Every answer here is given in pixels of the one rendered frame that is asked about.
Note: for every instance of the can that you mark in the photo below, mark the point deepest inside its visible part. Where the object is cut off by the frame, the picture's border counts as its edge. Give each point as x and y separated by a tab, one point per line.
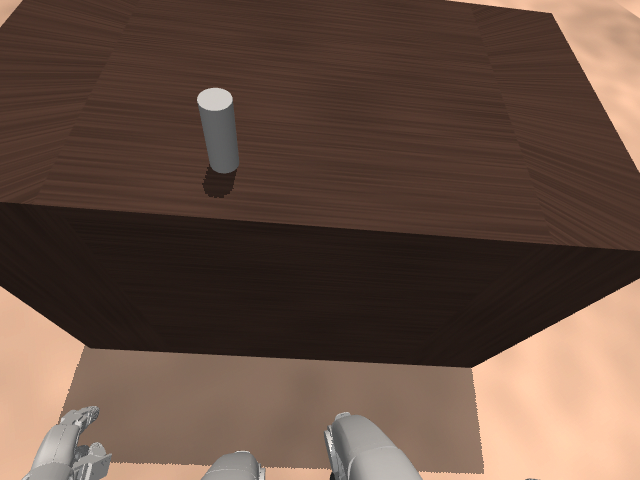
218	122

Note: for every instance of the left robot hand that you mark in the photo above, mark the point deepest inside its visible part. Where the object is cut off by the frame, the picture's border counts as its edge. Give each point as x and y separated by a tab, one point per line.
60	446

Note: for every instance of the left robot arm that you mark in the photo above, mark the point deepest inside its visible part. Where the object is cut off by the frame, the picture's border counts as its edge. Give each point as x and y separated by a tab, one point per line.
50	471

